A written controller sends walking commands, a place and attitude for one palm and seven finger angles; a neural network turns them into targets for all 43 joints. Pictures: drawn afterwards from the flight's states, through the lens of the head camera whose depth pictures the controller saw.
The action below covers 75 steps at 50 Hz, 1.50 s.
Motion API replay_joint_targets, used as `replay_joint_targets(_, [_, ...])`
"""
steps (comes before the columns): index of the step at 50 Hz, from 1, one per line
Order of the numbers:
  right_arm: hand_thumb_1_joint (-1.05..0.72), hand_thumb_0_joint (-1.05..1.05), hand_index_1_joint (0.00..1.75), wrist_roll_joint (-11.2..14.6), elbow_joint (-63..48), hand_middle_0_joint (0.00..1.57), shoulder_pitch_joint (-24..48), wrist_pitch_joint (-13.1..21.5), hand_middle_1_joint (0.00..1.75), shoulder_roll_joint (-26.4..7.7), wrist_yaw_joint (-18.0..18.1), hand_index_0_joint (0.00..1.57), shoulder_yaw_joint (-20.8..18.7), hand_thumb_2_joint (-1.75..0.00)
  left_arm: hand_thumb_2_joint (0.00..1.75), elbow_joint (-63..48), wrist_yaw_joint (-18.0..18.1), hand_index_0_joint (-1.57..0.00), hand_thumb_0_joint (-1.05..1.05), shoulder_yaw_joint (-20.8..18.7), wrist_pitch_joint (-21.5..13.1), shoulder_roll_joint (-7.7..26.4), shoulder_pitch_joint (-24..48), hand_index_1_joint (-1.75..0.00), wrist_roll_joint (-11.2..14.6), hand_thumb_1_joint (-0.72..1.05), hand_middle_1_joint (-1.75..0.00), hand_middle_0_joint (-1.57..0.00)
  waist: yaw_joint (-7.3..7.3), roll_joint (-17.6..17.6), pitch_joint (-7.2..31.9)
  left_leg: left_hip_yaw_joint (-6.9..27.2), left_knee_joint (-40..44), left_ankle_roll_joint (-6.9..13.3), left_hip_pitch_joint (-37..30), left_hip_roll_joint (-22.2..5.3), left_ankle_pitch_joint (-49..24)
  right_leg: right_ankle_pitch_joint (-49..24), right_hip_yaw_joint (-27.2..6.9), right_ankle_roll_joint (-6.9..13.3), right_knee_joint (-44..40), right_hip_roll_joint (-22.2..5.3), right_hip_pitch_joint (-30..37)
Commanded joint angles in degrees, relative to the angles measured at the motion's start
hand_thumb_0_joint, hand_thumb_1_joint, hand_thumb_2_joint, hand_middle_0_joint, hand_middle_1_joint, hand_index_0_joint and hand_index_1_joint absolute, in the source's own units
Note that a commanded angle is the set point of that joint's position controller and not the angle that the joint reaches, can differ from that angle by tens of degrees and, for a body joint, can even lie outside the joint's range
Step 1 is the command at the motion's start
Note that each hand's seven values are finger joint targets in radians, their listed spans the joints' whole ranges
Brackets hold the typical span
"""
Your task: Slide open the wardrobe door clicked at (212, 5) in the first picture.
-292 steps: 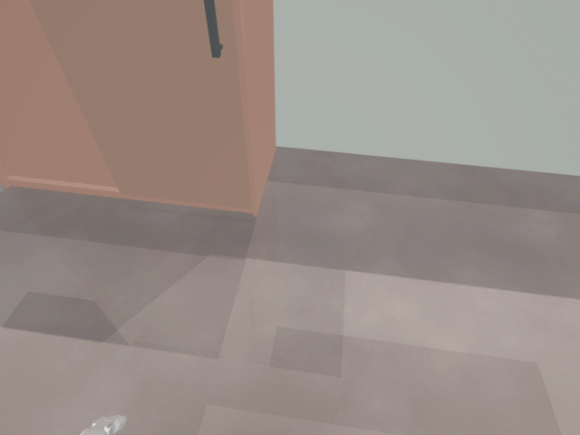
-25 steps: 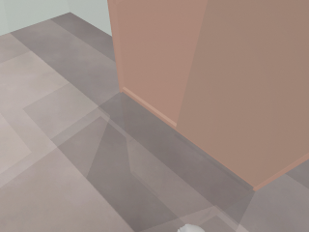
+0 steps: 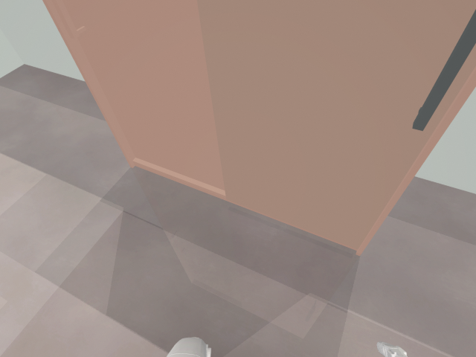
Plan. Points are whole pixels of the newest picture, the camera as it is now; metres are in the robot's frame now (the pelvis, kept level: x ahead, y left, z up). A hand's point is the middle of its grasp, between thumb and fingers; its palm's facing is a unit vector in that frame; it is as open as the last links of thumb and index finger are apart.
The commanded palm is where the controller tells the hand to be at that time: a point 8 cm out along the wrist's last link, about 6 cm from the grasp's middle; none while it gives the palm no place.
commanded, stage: turn to face it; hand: right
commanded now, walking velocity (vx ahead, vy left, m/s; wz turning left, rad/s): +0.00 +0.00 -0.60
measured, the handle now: (457, 53) +0.64 -0.37 +0.17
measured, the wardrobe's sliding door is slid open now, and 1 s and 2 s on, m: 0.00 0.00 0.00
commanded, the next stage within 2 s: take the last steps up to it in 0.50 s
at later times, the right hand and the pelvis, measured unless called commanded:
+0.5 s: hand out of the picture -0.01 -0.15 -0.15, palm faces +0.30 +0.91 -0.29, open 7.4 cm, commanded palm none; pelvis -0.03 +0.07 +0.00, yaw -18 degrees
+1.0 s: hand out of the picture -0.09 -0.20 -0.18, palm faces +0.43 +0.89 -0.18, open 7.4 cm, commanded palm none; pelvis -0.03 -0.01 +0.00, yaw -23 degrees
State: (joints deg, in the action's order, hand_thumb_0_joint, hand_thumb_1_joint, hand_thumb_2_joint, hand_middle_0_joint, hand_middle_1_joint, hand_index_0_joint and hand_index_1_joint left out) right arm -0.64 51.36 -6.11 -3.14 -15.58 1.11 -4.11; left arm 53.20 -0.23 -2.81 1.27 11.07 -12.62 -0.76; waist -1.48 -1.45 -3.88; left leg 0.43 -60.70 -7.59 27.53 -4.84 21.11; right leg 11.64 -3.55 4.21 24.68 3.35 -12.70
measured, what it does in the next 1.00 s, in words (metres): steps on the spot, turning right: left foot, then right foot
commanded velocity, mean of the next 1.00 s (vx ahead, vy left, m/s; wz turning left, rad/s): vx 0.13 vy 0.00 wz -0.26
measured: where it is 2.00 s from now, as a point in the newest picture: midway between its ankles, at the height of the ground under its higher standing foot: (278, 347)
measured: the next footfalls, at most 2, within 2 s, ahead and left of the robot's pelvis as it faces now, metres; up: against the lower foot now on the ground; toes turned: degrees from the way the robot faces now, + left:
left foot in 0.26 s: +0.04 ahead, +0.16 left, +0.00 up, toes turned -9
right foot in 0.70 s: -0.08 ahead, -0.08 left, +0.00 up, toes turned -24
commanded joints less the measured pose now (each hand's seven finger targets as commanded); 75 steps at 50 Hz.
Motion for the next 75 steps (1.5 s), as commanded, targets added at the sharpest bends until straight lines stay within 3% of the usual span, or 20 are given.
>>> replay_joint_targets(1, [-0.90,0.00,0.30,0.22,-5.78,0.20,3.99,1.25,0.30,-4.29,0.41,0.20,-0.90,-0.90,0.90,-2.74,0.97,-0.20,0.00,-3.68,-0.67,13.14,-4.05,-0.30,-0.54,0.90,-0.30,-0.20,-1.57,9.21,5.23,1.74,4.05,0.26,3.68,0.19,2.10,-24.86,-18.86,5.75,-4.76,-15.88,8.21])
replay_joint_targets(10, [-0.90,0.00,0.30,0.88,-5.59,0.20,-2.59,2.25,0.30,-3.70,0.96,0.20,-0.70,-0.90,0.90,-3.76,0.57,-0.20,0.00,-4.42,0.39,12.98,-0.83,-0.30,-0.41,0.90,-0.30,-0.20,1.70,9.62,8.74,0.48,33.37,3.08,-18.55,4.79,-5.77,-17.37,-23.22,2.58,0.08,-10.42,-2.84])
replay_joint_targets(11, [-0.90,0.00,0.30,0.74,-5.10,0.20,-4.49,2.69,0.30,-5.25,1.14,0.20,-1.06,-0.90,0.90,-3.92,0.35,-0.20,0.00,-4.30,0.41,11.63,-1.13,-0.30,-0.01,0.90,-0.30,-0.20,2.44,6.05,9.88,2.04,40.65,3.75,-25.76,2.21,-9.88,-10.37,-21.09,-0.13,2.62,-7.90,-7.60])
replay_joint_targets(13, [-0.90,0.00,0.30,-0.60,-5.90,0.20,-4.82,3.18,0.30,-12.62,1.58,0.20,-2.16,-0.90,0.90,-5.62,0.21,-0.20,0.00,-3.76,0.46,7.45,-2.07,-0.30,0.21,0.90,-0.30,-0.20,3.12,-14.55,8.19,24.07,47.06,13.75,-29.99,-22.65,-10.57,21.01,-2.58,-7.18,25.00,2.99,-23.65])
replay_joint_targets(14, [-0.90,0.00,0.30,-0.31,-6.41,0.20,-3.88,2.77,0.30,-11.47,1.64,0.20,-1.66,-0.90,0.90,-5.33,0.25,-0.20,0.00,-4.38,0.88,9.52,-1.50,-0.30,-0.56,0.90,-0.30,-0.20,2.34,-8.50,6.63,21.07,46.71,16.55,-21.07,-23.50,-10.92,21.30,-3.64,-6.57,34.61,0.17,-20.70])
replay_joint_targets(19, [-0.90,0.00,0.30,-0.18,-6.24,0.20,1.24,3.46,0.30,-4.94,1.01,0.20,-0.14,-0.90,0.90,-1.73,-1.12,-0.20,0.00,-3.85,2.60,7.73,-4.47,-0.30,-0.80,0.90,-0.30,-0.20,-1.39,-8.73,-0.38,3.07,45.43,12.13,-12.45,-11.09,-10.95,8.21,0.92,-8.01,45.15,-3.85,-18.31])
replay_joint_targets(28, [-0.90,0.00,0.30,-1.33,-0.62,0.20,-11.10,3.47,0.30,-8.53,0.74,0.20,-1.11,-0.90,0.90,-3.00,-0.69,-0.20,0.00,-1.87,1.64,6.09,5.53,-0.30,0.20,0.90,-0.30,-0.20,4.39,-11.47,2.99,3.19,40.07,15.55,-21.26,-14.33,-27.82,16.29,5.72,-8.27,21.99,-4.16,-11.65])
replay_joint_targets(32, [-0.90,0.00,0.30,-0.90,1.10,0.20,-10.20,3.28,0.30,-9.00,0.54,0.20,-1.22,-0.90,0.90,-0.74,-0.16,-0.20,0.00,-0.97,0.35,5.45,0.36,-0.30,0.39,0.90,-0.30,-0.20,1.72,-10.66,7.57,0.53,35.84,11.75,-19.06,-12.51,-24.40,7.15,8.20,-7.14,5.16,-2.62,1.43])
replay_joint_targets(33, [-0.90,0.00,0.30,-0.44,1.32,0.20,-9.62,3.06,0.30,-7.81,0.42,0.20,-1.00,-0.90,0.90,0.19,-0.25,-0.20,0.00,-1.04,-0.30,6.79,-1.84,-0.30,0.34,0.90,-0.30,-0.20,0.43,-6.74,8.48,-1.24,32.58,9.28,-14.17,-10.65,-15.66,2.24,7.12,-6.50,-2.59,-3.69,9.00])
replay_joint_targets(35, [-0.90,0.00,0.30,-0.27,-1.37,0.20,-8.37,2.58,0.30,-1.04,-0.37,0.20,0.47,-0.90,0.90,0.79,0.16,-0.20,0.00,-3.11,-1.12,16.59,-6.99,-0.30,-0.70,0.90,-0.30,-0.20,-2.54,20.65,7.69,-9.53,10.87,3.62,7.98,0.45,13.95,4.22,-19.07,2.14,-11.34,-24.80,18.29])
replay_joint_targets(36, [-0.90,0.00,0.30,-0.85,-1.69,0.20,-4.85,2.55,0.30,-2.40,-0.44,0.20,0.51,-0.90,0.90,1.42,0.23,-0.20,0.00,-3.06,-0.74,16.96,-7.76,-0.30,-0.85,0.90,-0.30,-0.20,-3.69,16.15,4.16,-4.81,4.80,5.01,9.06,-0.66,13.39,7.73,-19.48,5.78,-12.57,-27.08,13.06])
replay_joint_targets(42, [-0.90,0.00,0.30,-1.09,4.63,0.20,-8.63,3.40,0.30,-0.86,-2.14,0.20,0.95,-0.90,0.90,2.52,1.72,-0.20,0.00,-0.40,-3.49,8.39,-4.94,-0.30,-0.09,0.90,-0.30,-0.20,0.41,9.20,-1.66,-3.50,-1.27,4.33,8.08,-1.26,-3.66,-3.54,-6.96,3.76,-13.87,-16.02,10.08])
replay_joint_targets(57, [-0.90,0.00,0.30,-0.35,1.09,0.20,3.77,4.43,0.30,2.31,-2.50,0.20,1.10,-0.90,0.90,9.11,2.33,-0.20,0.00,-0.87,-4.70,6.60,-15.58,-0.30,-0.92,0.90,-0.30,-0.20,-1.93,9.22,-5.48,-5.05,20.25,5.71,4.28,-0.57,-5.38,-14.43,-5.25,5.67,-11.97,-18.76,11.45])
replay_joint_targets(61, [-0.90,0.00,0.30,-0.58,6.13,0.20,-11.31,5.96,0.30,-0.02,-2.21,0.20,-0.05,-0.90,0.90,10.14,2.06,-0.20,0.00,-0.77,-4.74,6.48,-14.76,-0.30,-0.50,0.90,-0.30,-0.20,5.12,3.59,2.49,-7.63,32.92,8.03,-21.66,3.50,-11.68,-22.17,0.90,1.56,5.98,-13.37,4.47])
replay_joint_targets(62, [-0.90,0.00,0.30,-0.98,8.41,0.20,-19.07,6.78,0.30,-4.18,-1.57,0.20,-0.99,-0.90,0.90,9.60,1.54,-0.20,0.00,-0.56,-5.10,4.63,-15.31,-0.30,0.14,0.90,-0.30,-0.20,8.15,-3.13,7.95,2.27,34.96,11.29,-35.56,-5.24,-10.00,-13.77,3.89,-0.80,19.07,-10.29,-5.59])
replay_joint_targets(63, [-0.90,0.00,0.30,-0.72,9.70,0.20,-24.72,7.02,0.30,-9.78,-0.78,0.20,-2.42,-0.90,0.90,7.94,1.34,-0.20,0.00,0.09,-5.16,1.27,-17.34,-0.30,0.51,0.90,-0.30,-0.20,8.38,-16.81,13.52,24.50,41.47,17.14,-44.65,-21.23,-13.98,18.47,7.39,-3.25,36.61,-2.34,-18.52])
replay_joint_targets(64, [-0.90,0.00,0.30,0.26,9.66,0.20,-24.73,6.56,0.30,-9.73,-0.54,0.20,-2.30,-0.90,0.90,6.97,1.39,-0.20,0.00,-0.50,-4.70,3.81,-13.35,-0.30,0.42,0.90,-0.30,-0.20,8.94,-10.86,10.75,26.19,45.64,19.01,-38.32,-22.24,-9.59,21.44,2.56,-2.12,44.57,-4.76,-20.38])
replay_joint_targets(66, [-0.90,0.00,0.30,0.21,7.28,0.20,-13.55,6.31,0.30,-5.17,-0.46,0.20,-1.20,-0.90,0.90,7.28,0.75,-0.20,0.00,-0.98,-4.03,2.15,-9.88,-0.30,0.03,0.90,-0.30,-0.20,5.28,-6.07,0.87,21.93,51.01,17.32,-21.24,-18.59,10.84,12.42,2.40,-1.96,47.79,-9.05,-21.03])
replay_joint_targets(69, [-0.90,0.00,0.30,-0.22,6.43,0.20,-8.83,6.94,0.30,0.83,-0.05,0.20,0.55,-0.90,0.90,8.57,0.25,-0.20,0.00,-0.74,-2.40,-0.76,-12.03,-0.30,-0.87,0.90,-0.30,-0.20,0.73,-1.74,-1.28,7.86,52.43,14.79,-11.42,-13.13,0.07,5.32,3.38,-3.66,42.80,-10.98,-16.01])
replay_joint_targets(75, [-0.90,0.00,0.30,-0.58,8.31,0.20,-12.34,7.86,0.30,0.77,-0.12,0.20,0.81,-0.90,0.90,6.39,-0.62,-0.20,0.00,-0.74,-1.81,-1.44,-7.62,-0.30,-0.79,0.90,-0.30,-0.20,0.62,-3.80,-1.54,1.19,52.90,15.91,-12.58,-10.54,-9.38,0.82,6.73,-5.97,28.22,-11.13,-16.26])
